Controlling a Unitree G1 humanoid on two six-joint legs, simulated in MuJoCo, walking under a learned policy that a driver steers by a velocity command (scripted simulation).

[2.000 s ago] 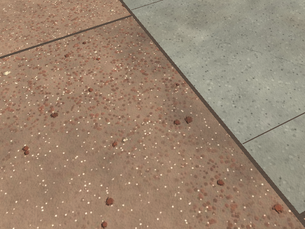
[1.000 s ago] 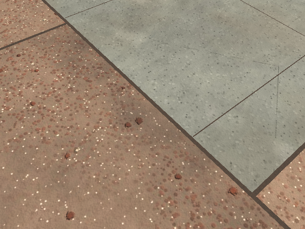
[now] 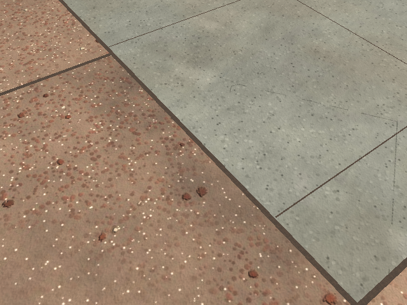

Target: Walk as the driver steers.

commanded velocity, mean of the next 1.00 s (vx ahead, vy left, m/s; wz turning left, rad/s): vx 0.47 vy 0.00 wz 0.03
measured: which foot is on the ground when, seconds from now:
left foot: down 0.00-0.24, up 0.26-0.80, down 0.82-1.00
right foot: up 0.00-0.22, down 0.24-0.84, up 0.86-1.00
